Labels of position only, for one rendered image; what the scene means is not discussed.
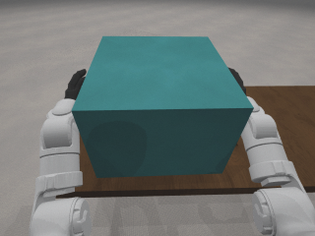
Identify robot left upper arm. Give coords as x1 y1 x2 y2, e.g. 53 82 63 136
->
30 197 93 236

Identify robot right hand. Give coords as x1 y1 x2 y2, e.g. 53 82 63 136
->
228 68 246 95

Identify right robot forearm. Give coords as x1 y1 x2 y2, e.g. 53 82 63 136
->
241 96 315 214

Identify robot left hand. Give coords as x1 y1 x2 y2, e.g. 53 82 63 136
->
64 69 87 100

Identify carton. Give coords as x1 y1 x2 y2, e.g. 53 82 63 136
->
71 35 254 178

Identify table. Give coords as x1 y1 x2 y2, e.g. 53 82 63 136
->
56 86 315 199

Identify robot right upper arm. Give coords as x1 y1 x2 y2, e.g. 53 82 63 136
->
252 187 315 236

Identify left robot forearm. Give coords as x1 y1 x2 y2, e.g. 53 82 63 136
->
29 98 83 236

